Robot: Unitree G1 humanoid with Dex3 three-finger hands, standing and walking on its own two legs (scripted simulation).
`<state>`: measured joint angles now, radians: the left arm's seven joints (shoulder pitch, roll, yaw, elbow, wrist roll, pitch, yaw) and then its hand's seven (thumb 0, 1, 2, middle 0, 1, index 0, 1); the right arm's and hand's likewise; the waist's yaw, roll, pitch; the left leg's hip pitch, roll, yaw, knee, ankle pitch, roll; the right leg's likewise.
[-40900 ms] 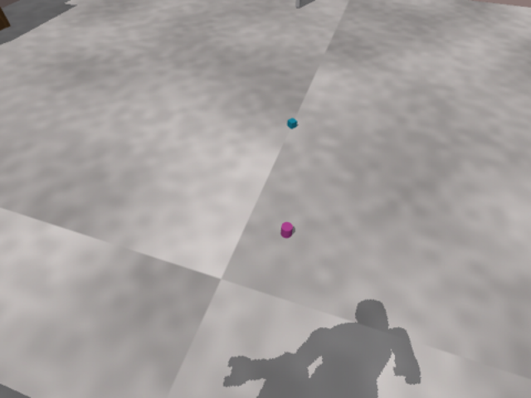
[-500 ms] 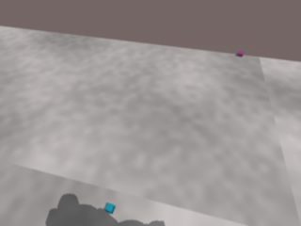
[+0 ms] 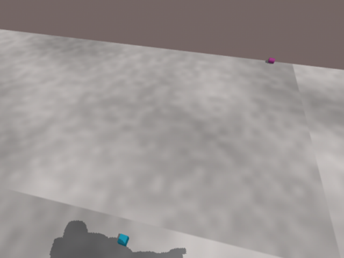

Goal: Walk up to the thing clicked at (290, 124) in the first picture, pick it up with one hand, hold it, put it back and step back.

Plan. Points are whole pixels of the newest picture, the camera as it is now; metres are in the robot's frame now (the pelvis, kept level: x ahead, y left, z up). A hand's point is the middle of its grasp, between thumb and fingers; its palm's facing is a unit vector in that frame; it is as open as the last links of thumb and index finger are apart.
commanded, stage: stand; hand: left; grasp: from above
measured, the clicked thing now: (123, 240) +0.34 +0.27 -0.76
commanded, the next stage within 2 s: step back in 0.90 s
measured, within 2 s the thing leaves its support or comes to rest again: neither
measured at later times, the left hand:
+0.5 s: hand out of the picture +0.07 +0.25 -0.16, palm faces +0.00 -0.95 -0.33, open 7.3 cm
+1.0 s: hand out of the picture +0.08 +0.26 -0.16, palm faces -0.01 -0.94 -0.35, open 7.3 cm
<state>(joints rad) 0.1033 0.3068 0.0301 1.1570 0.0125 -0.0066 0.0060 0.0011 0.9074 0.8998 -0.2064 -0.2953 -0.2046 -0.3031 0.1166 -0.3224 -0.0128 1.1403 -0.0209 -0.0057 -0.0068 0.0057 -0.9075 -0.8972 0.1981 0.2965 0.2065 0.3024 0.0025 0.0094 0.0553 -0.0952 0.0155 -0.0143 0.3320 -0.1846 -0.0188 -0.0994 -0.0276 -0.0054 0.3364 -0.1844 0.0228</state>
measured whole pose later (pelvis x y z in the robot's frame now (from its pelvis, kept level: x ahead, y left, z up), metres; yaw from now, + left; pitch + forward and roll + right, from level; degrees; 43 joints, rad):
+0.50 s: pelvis +0.01 +0.00 +0.00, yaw +0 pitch -2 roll +0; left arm 0.12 0.32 0.02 1.16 0.01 -0.01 0.00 0.00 0.91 0.90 -0.21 -0.30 -0.20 -0.30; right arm 0.12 -0.33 -0.01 1.15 -0.02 0.00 0.00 0.01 -0.91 -0.90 0.20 0.30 0.21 0.30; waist 0.00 0.00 0.05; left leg -0.10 0.01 -0.01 0.33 -0.19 -0.01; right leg -0.10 -0.03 0.00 0.33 -0.19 0.03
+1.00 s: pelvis -0.01 +0.00 -0.01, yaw -1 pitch -2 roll +0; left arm 0.11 0.36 0.03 1.08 -0.01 0.00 0.00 0.00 0.91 0.90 -0.21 -0.30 -0.21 -0.30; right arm 0.08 -0.35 -0.03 1.09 0.00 0.02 0.01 0.01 -0.91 -0.90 0.20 0.30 0.21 0.30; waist -0.01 -0.01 0.09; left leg -0.17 0.01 0.00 0.41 -0.22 -0.01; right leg -0.18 -0.03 0.01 0.43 -0.22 0.02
